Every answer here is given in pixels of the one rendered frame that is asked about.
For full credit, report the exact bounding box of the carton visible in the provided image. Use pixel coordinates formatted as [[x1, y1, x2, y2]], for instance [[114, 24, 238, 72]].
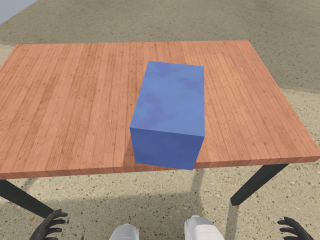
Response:
[[129, 61, 205, 171]]

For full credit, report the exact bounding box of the left robot thigh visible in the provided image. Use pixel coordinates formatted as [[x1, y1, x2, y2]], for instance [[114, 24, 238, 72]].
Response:
[[109, 224, 139, 240]]

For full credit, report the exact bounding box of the robot right hand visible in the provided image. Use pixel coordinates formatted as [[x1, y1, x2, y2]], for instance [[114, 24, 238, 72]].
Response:
[[277, 216, 314, 240]]

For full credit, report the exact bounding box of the robot left hand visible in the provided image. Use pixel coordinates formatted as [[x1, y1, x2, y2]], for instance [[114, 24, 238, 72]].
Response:
[[29, 209, 68, 240]]

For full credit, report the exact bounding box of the robot thigh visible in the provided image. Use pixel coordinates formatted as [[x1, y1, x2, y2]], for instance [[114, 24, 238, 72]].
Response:
[[109, 224, 139, 240], [184, 217, 224, 240]]

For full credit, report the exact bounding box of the right robot thigh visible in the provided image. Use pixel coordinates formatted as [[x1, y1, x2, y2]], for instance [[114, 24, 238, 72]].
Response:
[[184, 217, 224, 240]]

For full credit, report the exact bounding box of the table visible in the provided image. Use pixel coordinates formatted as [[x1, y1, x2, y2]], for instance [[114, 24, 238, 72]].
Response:
[[0, 40, 320, 219]]

